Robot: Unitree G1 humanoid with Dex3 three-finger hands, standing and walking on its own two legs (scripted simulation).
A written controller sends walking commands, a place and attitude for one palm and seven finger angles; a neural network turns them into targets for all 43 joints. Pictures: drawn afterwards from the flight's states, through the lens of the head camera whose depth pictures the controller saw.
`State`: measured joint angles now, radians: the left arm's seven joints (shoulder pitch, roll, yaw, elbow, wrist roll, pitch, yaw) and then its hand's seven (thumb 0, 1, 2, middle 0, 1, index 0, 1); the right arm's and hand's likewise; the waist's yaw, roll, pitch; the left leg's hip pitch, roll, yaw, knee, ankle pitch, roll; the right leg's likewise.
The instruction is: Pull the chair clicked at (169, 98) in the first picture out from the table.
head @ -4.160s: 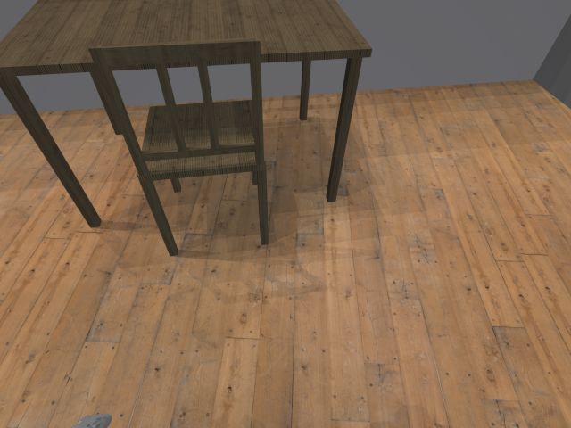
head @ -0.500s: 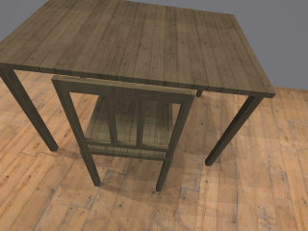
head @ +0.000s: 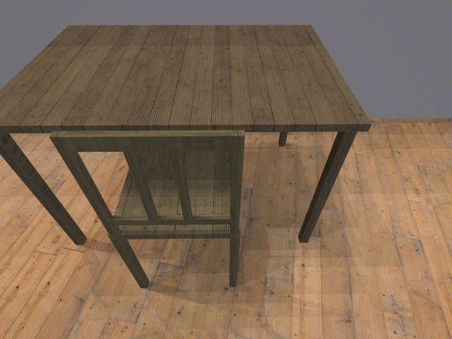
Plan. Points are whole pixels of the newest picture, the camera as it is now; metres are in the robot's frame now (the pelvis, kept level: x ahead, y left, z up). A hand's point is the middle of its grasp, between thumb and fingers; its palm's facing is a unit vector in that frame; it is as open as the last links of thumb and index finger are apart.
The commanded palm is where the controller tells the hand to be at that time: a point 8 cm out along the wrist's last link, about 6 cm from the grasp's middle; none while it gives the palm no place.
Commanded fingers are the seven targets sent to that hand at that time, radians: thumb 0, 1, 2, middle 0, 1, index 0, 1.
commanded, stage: come to a stop and stand still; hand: left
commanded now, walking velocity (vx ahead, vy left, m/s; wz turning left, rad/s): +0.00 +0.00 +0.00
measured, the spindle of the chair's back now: (142, 188) +0.49 +0.24 -0.08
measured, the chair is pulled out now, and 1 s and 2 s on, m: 0.00 0.00 0.00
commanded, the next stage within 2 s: look again from close up in 0.92 s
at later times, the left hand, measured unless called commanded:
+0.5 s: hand out of the picture -0.01 +0.14 -0.18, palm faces +0.07 -0.98 -0.16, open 7.4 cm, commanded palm none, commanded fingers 0.00 0.90 0.90 -0.20 -0.30 -0.20 -0.30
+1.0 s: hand out of the picture +0.03 +0.17 -0.18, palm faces +0.05 -0.98 -0.19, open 7.4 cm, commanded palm none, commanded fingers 0.00 0.90 0.90 -0.20 -0.30 -0.20 -0.30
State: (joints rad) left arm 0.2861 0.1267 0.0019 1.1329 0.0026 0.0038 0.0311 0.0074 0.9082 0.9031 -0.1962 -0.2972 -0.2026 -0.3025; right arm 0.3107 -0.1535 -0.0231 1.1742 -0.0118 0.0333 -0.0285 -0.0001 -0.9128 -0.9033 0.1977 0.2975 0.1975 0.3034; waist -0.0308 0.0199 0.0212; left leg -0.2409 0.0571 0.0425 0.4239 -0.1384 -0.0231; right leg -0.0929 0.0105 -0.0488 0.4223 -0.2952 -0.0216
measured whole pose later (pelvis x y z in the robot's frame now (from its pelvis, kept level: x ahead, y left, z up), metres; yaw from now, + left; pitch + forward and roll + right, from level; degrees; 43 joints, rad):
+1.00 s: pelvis +0.04 +0.00 +0.00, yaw +0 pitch -1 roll +1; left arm 0.29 0.15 0.01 1.14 0.00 -0.01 0.04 0.01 0.91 0.90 -0.20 -0.30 -0.20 -0.30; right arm 0.22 -0.16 0.00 1.16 -0.01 0.00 -0.04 0.00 -0.93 -0.90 0.20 0.30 0.20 0.30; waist 0.00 -0.02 0.04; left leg -0.18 0.03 0.05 0.41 -0.20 -0.03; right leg -0.02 -0.01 -0.05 0.38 -0.34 -0.01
